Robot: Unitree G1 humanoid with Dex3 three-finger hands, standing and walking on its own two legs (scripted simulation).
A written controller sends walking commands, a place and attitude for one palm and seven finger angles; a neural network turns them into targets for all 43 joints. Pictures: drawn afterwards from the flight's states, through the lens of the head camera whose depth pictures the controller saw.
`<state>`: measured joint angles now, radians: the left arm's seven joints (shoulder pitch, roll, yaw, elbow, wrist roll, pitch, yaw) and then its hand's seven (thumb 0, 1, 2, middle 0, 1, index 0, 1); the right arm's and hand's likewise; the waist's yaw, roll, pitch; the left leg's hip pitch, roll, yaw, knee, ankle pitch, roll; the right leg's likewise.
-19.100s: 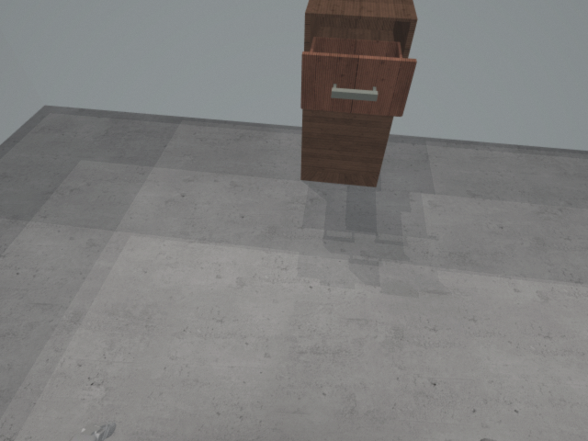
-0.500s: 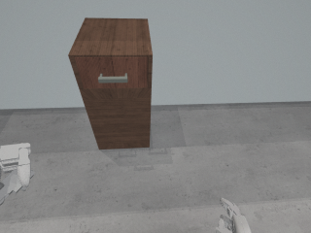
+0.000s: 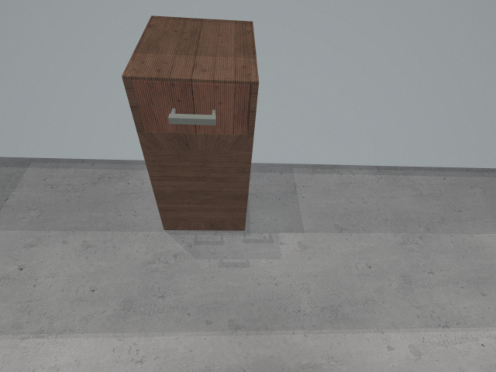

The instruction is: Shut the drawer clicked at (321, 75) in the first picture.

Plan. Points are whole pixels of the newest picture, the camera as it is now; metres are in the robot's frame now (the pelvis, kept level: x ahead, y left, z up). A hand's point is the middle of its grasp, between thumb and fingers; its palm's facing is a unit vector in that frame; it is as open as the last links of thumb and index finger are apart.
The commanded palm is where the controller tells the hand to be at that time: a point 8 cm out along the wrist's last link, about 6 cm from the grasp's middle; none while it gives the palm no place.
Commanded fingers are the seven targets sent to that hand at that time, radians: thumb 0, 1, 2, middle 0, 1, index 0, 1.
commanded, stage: let the arm hang, fingers relaxed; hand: left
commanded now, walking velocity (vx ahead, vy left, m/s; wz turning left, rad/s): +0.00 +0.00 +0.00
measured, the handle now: (193, 115) +0.81 +0.19 -0.08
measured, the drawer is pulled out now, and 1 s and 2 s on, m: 0.00 0.00 0.00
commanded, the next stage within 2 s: look to check the result in 0.82 s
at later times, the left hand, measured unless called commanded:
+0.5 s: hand out of the picture -0.05 +0.16 -0.16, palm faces +0.04 -0.98 -0.18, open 7.0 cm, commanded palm none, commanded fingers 0.00 0.90 0.90 -0.20 -0.30 -0.20 -0.30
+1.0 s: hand out of the picture -0.03 +0.13 -0.17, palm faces +0.05 -0.99 -0.16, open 7.4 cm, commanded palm none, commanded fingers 0.00 0.90 0.90 -0.20 -0.30 -0.20 -0.30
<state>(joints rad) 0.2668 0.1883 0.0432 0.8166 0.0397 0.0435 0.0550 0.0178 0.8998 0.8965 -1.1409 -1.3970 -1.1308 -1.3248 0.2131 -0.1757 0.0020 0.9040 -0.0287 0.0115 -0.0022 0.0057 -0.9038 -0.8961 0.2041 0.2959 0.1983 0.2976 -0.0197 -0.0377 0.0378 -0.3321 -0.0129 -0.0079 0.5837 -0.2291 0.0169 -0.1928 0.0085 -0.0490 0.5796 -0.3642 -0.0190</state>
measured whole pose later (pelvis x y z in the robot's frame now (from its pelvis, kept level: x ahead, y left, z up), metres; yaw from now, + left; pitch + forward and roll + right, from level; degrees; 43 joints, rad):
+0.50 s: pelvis +0.00 +0.00 +0.01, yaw +0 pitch -2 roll +0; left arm 0.35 0.11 0.00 1.16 0.01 0.00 0.03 0.01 0.90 0.90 -0.27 -0.38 -0.27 -0.38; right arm 0.32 -0.10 -0.01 1.14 -0.01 0.02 -0.03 0.00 -0.90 -0.90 0.20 0.30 0.20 0.30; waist 0.00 0.02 0.04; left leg -0.25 -0.02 0.00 0.43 -0.15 0.02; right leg -0.12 0.01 -0.04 0.44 -0.29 -0.02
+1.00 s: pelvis +0.01 -0.02 +0.01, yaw +0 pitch -2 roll +0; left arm 0.34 0.10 0.02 1.15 0.01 -0.01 0.04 0.01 0.91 0.90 -0.20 -0.30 -0.20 -0.29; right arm 0.35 -0.09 -0.01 1.15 -0.02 0.01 -0.04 0.00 -0.91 -0.90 0.20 0.30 0.20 0.30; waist -0.01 0.01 0.04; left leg -0.25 0.01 -0.01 0.45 -0.17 -0.01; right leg -0.12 0.03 -0.05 0.44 -0.30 -0.05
